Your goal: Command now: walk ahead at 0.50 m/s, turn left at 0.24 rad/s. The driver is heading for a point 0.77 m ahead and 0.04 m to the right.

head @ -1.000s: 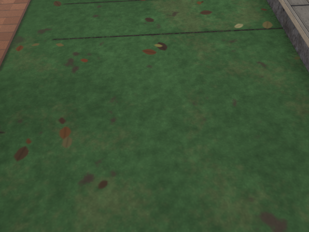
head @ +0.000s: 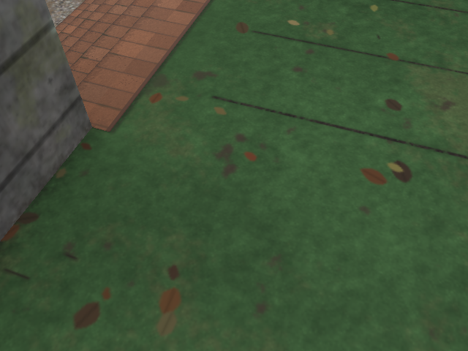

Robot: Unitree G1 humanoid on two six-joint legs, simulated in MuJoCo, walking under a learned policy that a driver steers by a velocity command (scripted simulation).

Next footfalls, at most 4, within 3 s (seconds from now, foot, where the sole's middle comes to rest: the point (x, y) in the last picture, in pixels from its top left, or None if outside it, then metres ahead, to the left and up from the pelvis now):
0.42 left None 0.35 0.13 -0.77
0.88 right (261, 350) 0.47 -0.05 -0.77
2.12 right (273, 310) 0.58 -0.10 -0.77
2.56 left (215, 243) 0.81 0.07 -0.77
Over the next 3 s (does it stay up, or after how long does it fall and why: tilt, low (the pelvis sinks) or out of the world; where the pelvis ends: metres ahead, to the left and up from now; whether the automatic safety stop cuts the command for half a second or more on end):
stays up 0.72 -0.02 0.01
